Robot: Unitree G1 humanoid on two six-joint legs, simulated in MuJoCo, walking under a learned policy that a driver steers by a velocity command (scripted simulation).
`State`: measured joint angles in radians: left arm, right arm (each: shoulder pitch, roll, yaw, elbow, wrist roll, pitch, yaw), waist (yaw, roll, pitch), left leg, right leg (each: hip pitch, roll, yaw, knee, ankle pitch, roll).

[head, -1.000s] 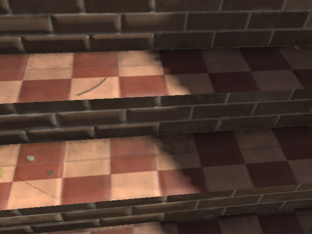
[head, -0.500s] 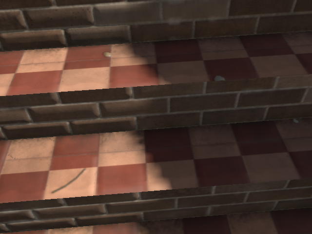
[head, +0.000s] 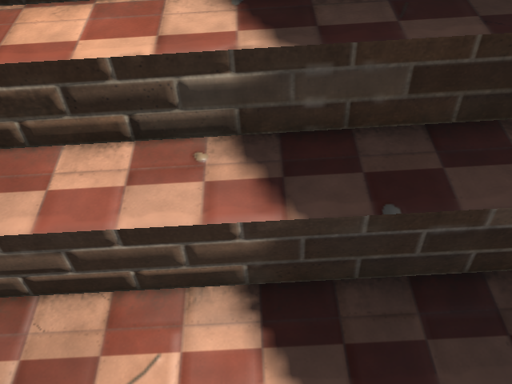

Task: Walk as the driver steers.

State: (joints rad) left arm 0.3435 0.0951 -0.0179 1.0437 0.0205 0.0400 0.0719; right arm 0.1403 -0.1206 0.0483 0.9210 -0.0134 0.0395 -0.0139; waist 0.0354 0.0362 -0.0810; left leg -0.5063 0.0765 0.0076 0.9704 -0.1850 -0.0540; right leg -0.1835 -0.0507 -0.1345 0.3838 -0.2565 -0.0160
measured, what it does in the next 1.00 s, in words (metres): steps on the spot: left foot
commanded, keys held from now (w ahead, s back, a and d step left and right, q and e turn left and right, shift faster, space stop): no key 0.74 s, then w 0.26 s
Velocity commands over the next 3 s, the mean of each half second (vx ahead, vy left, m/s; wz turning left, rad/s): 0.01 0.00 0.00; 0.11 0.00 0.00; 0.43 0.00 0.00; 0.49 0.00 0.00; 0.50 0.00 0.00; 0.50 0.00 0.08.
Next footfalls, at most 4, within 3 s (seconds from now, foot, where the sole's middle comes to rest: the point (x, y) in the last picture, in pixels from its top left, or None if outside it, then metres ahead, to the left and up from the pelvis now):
0.02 left None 0.01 0.15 -0.78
1.40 left None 0.21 0.19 -0.58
2.00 right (299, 340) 0.47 -0.01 -0.38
2.50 left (196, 188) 0.68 0.18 -0.18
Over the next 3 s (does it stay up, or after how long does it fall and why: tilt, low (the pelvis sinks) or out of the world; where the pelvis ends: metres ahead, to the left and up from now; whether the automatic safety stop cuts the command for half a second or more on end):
stays up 0.74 0.07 0.61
